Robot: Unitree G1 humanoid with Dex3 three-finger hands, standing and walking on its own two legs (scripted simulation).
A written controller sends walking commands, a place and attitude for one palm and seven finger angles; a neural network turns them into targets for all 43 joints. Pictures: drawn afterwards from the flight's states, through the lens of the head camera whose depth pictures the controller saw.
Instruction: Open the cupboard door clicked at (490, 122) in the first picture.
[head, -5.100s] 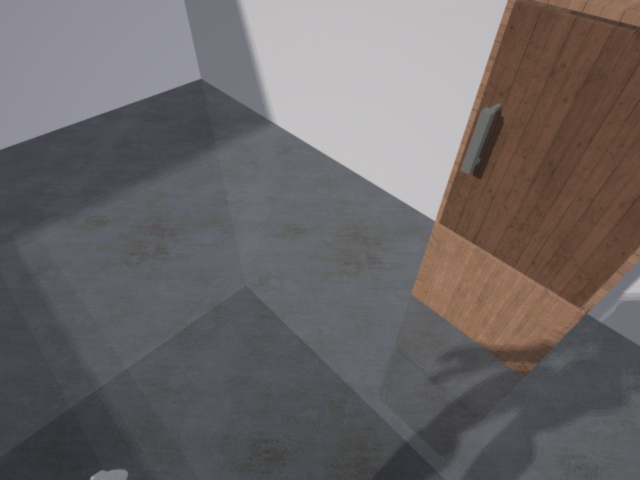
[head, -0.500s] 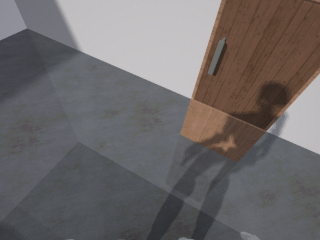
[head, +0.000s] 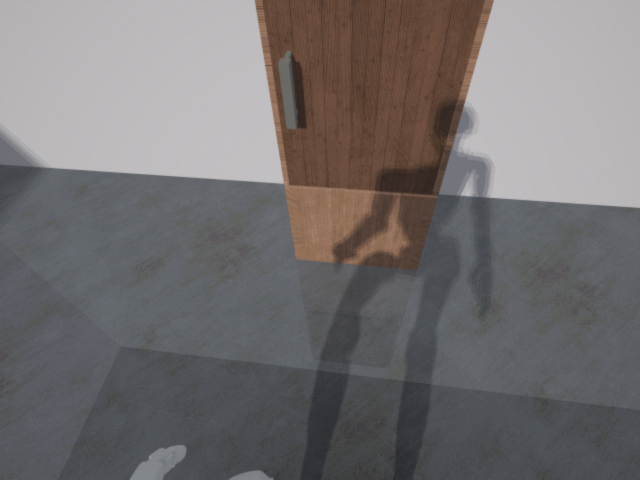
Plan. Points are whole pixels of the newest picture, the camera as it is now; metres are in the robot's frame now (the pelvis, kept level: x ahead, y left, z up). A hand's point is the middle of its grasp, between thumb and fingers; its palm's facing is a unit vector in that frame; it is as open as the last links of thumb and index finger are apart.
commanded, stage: turn to face it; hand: left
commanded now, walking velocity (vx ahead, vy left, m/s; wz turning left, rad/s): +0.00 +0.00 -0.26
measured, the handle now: (290, 90) +0.89 +0.09 -0.01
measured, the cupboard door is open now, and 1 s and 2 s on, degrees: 0 0 0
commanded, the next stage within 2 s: take the last steps up to it in 0.08 s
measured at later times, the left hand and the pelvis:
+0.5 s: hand out of the picture +0.09 +0.21 -0.16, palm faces -0.10 -0.98 -0.15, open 7.4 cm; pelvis +0.04 +0.03 +0.02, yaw -7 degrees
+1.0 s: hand (259, 383) +0.28 +0.11 -0.15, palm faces -0.07 -0.97 -0.22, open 7.1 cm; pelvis +0.17 -0.05 +0.01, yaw -7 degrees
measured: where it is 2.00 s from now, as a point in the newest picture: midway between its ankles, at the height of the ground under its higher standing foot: (360, 458)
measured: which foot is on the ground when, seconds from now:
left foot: up 0.00-0.30, down 0.32-0.84, up 0.86-1.00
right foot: down 0.00-0.34, up 0.36-0.80, down 0.82-1.00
